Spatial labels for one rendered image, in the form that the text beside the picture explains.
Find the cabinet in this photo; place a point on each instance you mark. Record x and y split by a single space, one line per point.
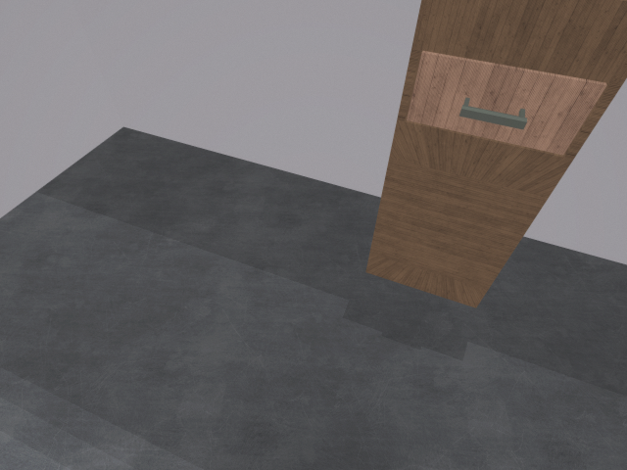
454 206

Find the drawer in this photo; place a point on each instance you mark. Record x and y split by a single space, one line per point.
556 105

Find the handle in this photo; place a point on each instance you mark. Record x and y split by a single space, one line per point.
493 117

